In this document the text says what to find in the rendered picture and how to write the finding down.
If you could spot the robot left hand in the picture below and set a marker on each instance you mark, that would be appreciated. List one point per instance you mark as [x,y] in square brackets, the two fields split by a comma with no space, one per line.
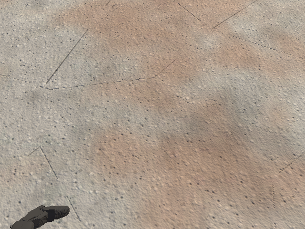
[41,215]

